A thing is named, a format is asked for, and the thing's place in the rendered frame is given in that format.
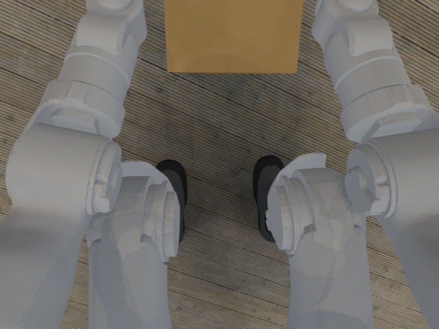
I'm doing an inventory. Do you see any robot left upper arm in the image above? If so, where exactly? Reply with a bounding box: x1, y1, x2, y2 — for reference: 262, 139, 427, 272
0, 123, 123, 329

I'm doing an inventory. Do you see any right robot thigh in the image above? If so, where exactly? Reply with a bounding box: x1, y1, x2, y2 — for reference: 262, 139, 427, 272
270, 167, 374, 329

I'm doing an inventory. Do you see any carton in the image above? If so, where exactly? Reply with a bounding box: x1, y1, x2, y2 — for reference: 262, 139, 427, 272
164, 0, 304, 74

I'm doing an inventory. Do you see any robot right forearm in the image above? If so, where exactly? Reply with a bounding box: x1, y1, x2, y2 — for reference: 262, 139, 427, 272
311, 0, 439, 143

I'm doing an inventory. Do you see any left robot thigh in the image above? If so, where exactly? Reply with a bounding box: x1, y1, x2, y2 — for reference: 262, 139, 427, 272
88, 176, 180, 329

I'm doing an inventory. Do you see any robot right upper arm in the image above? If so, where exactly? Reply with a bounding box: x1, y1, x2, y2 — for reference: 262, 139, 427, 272
344, 128, 439, 329

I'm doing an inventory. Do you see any robot thigh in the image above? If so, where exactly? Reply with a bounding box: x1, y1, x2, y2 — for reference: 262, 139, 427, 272
88, 176, 180, 329
270, 167, 374, 329

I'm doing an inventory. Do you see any robot left forearm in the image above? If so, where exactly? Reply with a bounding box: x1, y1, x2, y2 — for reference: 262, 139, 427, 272
5, 0, 147, 198

